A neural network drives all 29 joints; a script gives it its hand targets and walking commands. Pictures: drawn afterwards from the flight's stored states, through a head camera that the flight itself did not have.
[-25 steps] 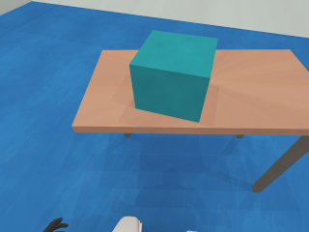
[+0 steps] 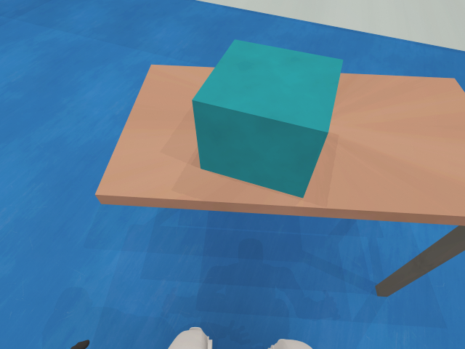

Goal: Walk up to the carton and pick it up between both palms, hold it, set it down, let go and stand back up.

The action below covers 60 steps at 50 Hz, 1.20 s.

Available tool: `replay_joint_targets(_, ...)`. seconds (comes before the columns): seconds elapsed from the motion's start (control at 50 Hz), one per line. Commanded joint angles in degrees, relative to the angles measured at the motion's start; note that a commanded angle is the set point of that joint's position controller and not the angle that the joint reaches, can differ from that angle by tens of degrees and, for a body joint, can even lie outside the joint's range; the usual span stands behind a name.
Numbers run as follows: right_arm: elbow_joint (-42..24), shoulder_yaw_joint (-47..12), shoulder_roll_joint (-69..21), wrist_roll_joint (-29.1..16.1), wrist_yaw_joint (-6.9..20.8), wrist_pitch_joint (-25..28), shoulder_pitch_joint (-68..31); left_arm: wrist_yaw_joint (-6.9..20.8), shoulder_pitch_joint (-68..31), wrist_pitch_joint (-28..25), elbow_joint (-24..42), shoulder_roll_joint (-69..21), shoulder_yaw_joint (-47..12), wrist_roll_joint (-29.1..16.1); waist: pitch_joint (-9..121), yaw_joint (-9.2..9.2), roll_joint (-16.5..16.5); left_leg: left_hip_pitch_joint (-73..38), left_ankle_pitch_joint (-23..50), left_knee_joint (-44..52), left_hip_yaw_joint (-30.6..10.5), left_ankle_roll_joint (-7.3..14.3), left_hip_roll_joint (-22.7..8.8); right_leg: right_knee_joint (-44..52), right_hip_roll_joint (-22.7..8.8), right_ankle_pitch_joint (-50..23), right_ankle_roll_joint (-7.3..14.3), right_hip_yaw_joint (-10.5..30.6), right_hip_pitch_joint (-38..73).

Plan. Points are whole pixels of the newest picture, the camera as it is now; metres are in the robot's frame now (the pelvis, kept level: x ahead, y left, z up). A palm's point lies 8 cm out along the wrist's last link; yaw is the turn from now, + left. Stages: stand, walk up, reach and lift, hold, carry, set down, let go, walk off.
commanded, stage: walk up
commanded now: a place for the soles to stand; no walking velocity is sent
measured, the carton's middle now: (268, 117) +0.57 -0.02 +0.06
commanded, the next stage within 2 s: none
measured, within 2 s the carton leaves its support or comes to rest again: neither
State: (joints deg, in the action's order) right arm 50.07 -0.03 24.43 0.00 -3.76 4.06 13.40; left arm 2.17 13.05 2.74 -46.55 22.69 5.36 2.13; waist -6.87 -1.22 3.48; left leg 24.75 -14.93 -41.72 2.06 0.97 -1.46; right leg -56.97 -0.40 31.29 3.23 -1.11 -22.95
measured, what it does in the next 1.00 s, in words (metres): lifts its right foot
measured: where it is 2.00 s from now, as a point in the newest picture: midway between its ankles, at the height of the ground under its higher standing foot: outside the picture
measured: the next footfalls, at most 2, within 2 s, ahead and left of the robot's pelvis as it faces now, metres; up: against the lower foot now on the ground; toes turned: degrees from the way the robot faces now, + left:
right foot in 1.04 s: +0.15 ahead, -0.14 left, +0.00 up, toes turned -2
left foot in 1.62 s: +0.22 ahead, +0.06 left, +0.00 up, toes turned +2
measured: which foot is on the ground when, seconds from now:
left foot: down 0.00-1.00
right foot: down 0.00-0.80, up 0.82-1.00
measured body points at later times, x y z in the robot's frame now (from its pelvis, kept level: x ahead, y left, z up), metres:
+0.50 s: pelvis +0.00 -0.01 +0.00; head +0.04 -0.01 +0.45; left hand +0.07 +0.31 -0.12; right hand +0.13 -0.33 -0.11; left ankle +0.07 +0.13 -0.71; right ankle +0.00 -0.12 -0.71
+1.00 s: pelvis +0.02 -0.04 +0.00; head +0.05 -0.04 +0.45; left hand +0.10 +0.29 -0.11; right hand +0.07 -0.36 -0.12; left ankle +0.06 +0.12 -0.71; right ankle +0.07 -0.14 -0.69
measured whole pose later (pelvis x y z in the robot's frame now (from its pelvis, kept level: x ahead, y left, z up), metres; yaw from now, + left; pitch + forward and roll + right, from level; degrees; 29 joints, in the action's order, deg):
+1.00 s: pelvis +0.02 -0.04 +0.00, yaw +1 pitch -1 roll +2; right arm 50.4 0.0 24.4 0.0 -1.1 3.5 18.1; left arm 3.4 13.0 0.1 -51.9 24.2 3.7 1.4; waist -3.9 1.4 1.2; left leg 23.9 -19.3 -43.0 -0.2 1.2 -2.4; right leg -54.0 -1.8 30.5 1.2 -1.5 -28.8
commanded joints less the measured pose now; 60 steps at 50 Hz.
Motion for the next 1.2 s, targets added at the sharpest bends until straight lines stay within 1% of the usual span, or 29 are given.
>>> replay_joint_targets(0.0,-3.12,4.65,13.83,2.23,0.67,-0.82,-6.42,-1.03,11.82,-2.06,-2.15,10.13,2.29,-1.45,9.91,-4.0,-9.67,6.77,-11.81,7.88,-12.29,7.93,-10.27,23.06,-1.47,-10.04,-1.76,1.04,14.82)
replay_joint_targets(0.02,-2.78,3.86,11.19,2.0,1.05,-1.6,-4.01,-1.34,8.72,-2.79,-2.04,12.11,2.59,-0.4,7.89,-2.05,-0.97,10.03,-17.3,0.39,-8.15,4.91,-5.06,31.5,-4.31,-0.42,-0.4,9.45,13.34)
replay_joint_targets(0.04,-2.95,3.66,9.22,1.55,1.18,-2.24,-5.0,-1.79,5.36,-3.48,-0.64,16.29,2.91,0.46,2.9,-1.46,4.21,13.27,-14.23,-8.94,-3.09,1.65,1.19,41.34,-14.46,12.49,1.56,28.42,5.8)
replay_joint_targets(0.06,-1.98,3.91,9.19,1.46,1.27,-2.55,-4.27,-2.16,-1.45,-4.32,1.18,17.07,2.51,0.42,0.06,1.17,-0.18,10.0,-13.22,-11.14,-4.62,0.96,1.54,44.21,-17.9,18.44,3.15,32.42,0.53)
replay_joint_targets(0.1,0.0,4.95,12.64,0.27,1.83,-1.84,-3.08,-2.61,-4.03,-4.93,-0.3,17.58,2.28,-0.48,0.17,0.27,-0.55,3.87,-11.84,-9.93,-5.77,0.76,-0.7,39.86,-18.3,3.03,4.75,27.59,0.02)
replay_joint_targets(0.16,0.48,4.0,10.96,0.54,2.25,-0.71,-2.13,-2.54,-3.59,-5.24,-1.87,14.34,1.21,-1.4,6.42,1.29,3.97,-0.09,-5.46,2.56,-2.43,1.45,-1.12,27.84,-12.29,-35.99,0.66,13.14,11.32)
replay_joint_targets(0.2,0.28,3.96,10.96,0.13,2.14,-0.35,-1.09,-2.64,-2.73,-5.1,-1.19,13.43,1.04,-2.31,13.14,0.88,0.5,-8.71,15.28,3.83,-2.75,1.92,-2.22,21.45,-9.4,-43.86,-0.39,7.51,11.51)
replay_joint_targets(0.28,-0.25,3.85,11.93,0.37,1.83,-0.13,-3.67,-3.06,-2.13,-4.24,-1.74,11.61,0.52,-2.66,17.29,0.5,-5.59,-11.52,21.6,2.42,-12.26,6.53,-7.71,18.5,-6.16,-27.25,-1.51,5.81,8.24)
replay_joint_targets(0.36,-0.01,3.1,10.61,0.25,2.1,-1.43,-7.1,-3.05,-5.03,-4.76,-2.27,13.24,-0.08,-1.62,9.0,1.25,-3.47,-6.92,8.29,2.61,-5.21,2.91,-3.29,30.18,-10.32,-14.17,1.49,11.66,2.46)
replay_joint_targets(0.42,0.97,2.68,10.0,0.22,2.63,-1.5,-6.69,-2.95,-6.57,-5.13,-2.38,14.23,0.05,-1.5,9.99,2.05,-0.89,-8.17,7.59,4.53,-5.47,2.51,-3.5,28.96,-10.2,-16.81,1.48,10.75,4.21)
replay_joint_targets(0.5,0.93,3.18,11.44,0.67,2.63,-1.07,-8.04,-2.7,-4.51,-4.73,-3.0,12.08,-0.34,-1.61,14.38,1.77,-6.26,-11.72,8.76,6.99,-9.92,4.3,-5.77,26.55,-6.75,-14.38,0.51,7.1,4.67)
replay_joint_targets(0.52,0.92,3.35,11.74,0.68,2.77,-1.08,-7.78,-2.66,-5.13,-4.77,-2.68,12.17,-0.31,-1.91,13.77,1.52,-2.78,-10.54,8.03,6.93,-10.31,3.76,-5.64,27.29,-6.78,-12.61,0.75,6.85,4.7)
replay_joint_targets(0.68,1.42,2.82,10.7,0.33,2.86,-1.34,-10.0,-2.65,-5.44,-4.77,-3.82,13.04,-0.35,-1.62,11.83,1.2,-5.22,-9.61,7.29,6.69,-8.26,3.11,-3.93,28.96,-8.54,-11.88,1.43,8.65,4.79)
replay_joint_targets(0.7,0.63,2.54,10.69,0.7,2.99,-1.28,-10.06,-2.59,-6.45,-4.83,-2.77,12.45,-0.47,-1.6,11.78,1.6,-4.45,-9.98,7.08,7.95,-9.7,3.44,-4.41,28.71,-7.82,-12.53,1.14,8.18,5.0)
replay_joint_targets(0.72,0.88,5.54,15.54,0.82,2.94,-0.27,-0.4,-0.93,-1.64,-4.8,0.18,15.85,1.62,0.1,15.46,2.32,1.27,-12.5,-18.02,6.23,-12.83,7.28,-4.71,22.94,-6.6,5.74,3.39,9.62,2.23)
replay_joint_targets(0.74,2.25,6.56,18.24,0.82,3.03,0.08,3.59,-0.31,-1.27,-4.21,0.16,15.07,2.09,0.46,12.45,3.78,-3.85,-15.1,-31.83,11.28,-19.54,8.78,-7.68,17.89,-5.55,15.28,3.38,10.31,-6.51)
replay_joint_targets(0.78,2.96,8.45,22.5,1.3,2.47,0.7,8.64,0.39,-2.76,-3.55,1.51,12.0,1.55,0.97,9.27,6.27,-15.03,-25.63,-46.06,28.15,-42.93,14.4,-20.08,-2.76,-0.6,8.04,-0.07,3.95,-24.4)
replay_joint_targets(0.84,1.0,8.34,20.33,1.51,1.85,1.72,8.34,0.74,-2.14,-4.03,0.54,13.15,1.79,0.74,9.19,5.11,-5.79,-27.29,-29.6,24.99,-38.1,14.52,-18.78,-3.45,-3.94,1.39,-1.45,5.74,-24.14)
replay_joint_targets(0.92,-1.08,7.79,19.61,1.91,2.22,1.05,4.24,1.4,2.23,-4.04,-0.22,13.59,2.53,-0.15,9.0,3.18,-12.72,-11.15,-28.92,21.48,-27.72,13.33,-15.33,4.43,-3.79,-0.37,-2.32,1.8,-11.78)
replay_joint_targets(0.96,-2.78,6.87,18.05,1.5,2.4,0.38,-1.46,1.22,8.13,-4.05,-2.92,12.65,3.23,-0.7,10.72,-1.35,-11.69,2.25,-25.95,19.46,-20.36,10.53,-13.56,11.55,-2.82,-8.12,-0.75,0.39,4.95)
replay_joint_targets(0.98,-3.65,6.04,14.93,1.64,2.65,-0.23,-3.01,0.61,11.78,-4.78,-4.81,12.6,3.74,-1.02,11.55,-3.6,-9.04,9.48,-22.84,11.68,-12.74,7.73,-8.87,19.22,-0.72,-11.32,0.0,-1.38,15.53)
replay_joint_targets(1.0,-3.16,4.99,11.65,1.24,2.42,-0.97,-2.85,-0.5,18.01,-5.04,-6.97,13.79,4.46,-0.27,12.37,-7.34,0.06,18.7,-23.73,-4.24,-7.49,3.85,-4.35,24.97,-2.97,-9.5,-1.45,5.65,25.0)
replay_joint_targets(1.02,-4.26,3.22,4.91,0.52,2.04,-1.15,-2.75,-1.52,18.7,-5.33,-6.25,18.97,5.39,0.02,9.89,-8.38,16.17,25.51,-21.08,-20.9,-1.69,-0.61,4.83,39.75,-14.53,9.56,-0.92,27.11,22.86)
replay_joint_targets(1.04,-4.31,3.81,8.25,0.63,1.18,-1.71,-1.69,-2.18,8.56,-5.44,-1.97,20.62,5.36,0.51,5.44,-4.85,9.6,28.27,-17.71,-24.24,-7.07,-0.76,4.66,46.94,-19.59,18.3,0.41,38.66,16.93)
replay_joint_targets(1.06,-1.93,5.0,12.86,0.21,1.21,-2.26,0.49,-2.42,3.68,-5.17,-0.92,21.59,4.96,0.03,3.99,-2.87,3.76,24.31,-15.03,-25.44,-8.94,-0.11,2.51,49.35,-20.64,25.55,-0.08,37.95,9.94)
replay_joint_targets(1.08,-1.11,5.47,14.14,0.15,1.36,-2.52,2.42,-2.55,2.26,-5.03,-0.38,21.88,5.08,-0.13,1.54,-2.71,5.72,22.14,-12.32,-25.8,-9.58,0.05,1.74,50.25,-18.74,26.12,-1.99,35.23,7.45)
replay_joint_targets(1.1,0.1,5.35,14.15,-0.14,1.9,-2.83,3.32,-2.83,0.1,-5.22,-1.39,19.26,4.57,-0.59,-0.8,-0.86,2.37,18.87,-8.01,-25.18,-9.01,0.15,0.86,50.23,-16.32,21.88,-5.24,29.84,5.42)
replay_joint_targets(1.16,1.75,4.73,10.19,0.01,3.04,-3.24,6.87,-3.04,-0.59,-6.34,-1.8,15.34,3.06,-0.67,-0.86,0.75,2.19,12.39,-0.59,-19.8,-8.12,-0.65,0.57,46.86,-10.7,2.66,-7.85,20.06,8.2)
replay_joint_targets(1.18,1.87,5.13,10.44,0.8,2.98,-3.22,6.44,-3.02,1.04,-6.46,-2.63,14.24,2.67,-0.74,0.16,0.41,0.72,11.23,0.14,-18.17,-8.1,-0.37,0.86,46.33,-10.62,-1.74,-6.13,18.06,9.41)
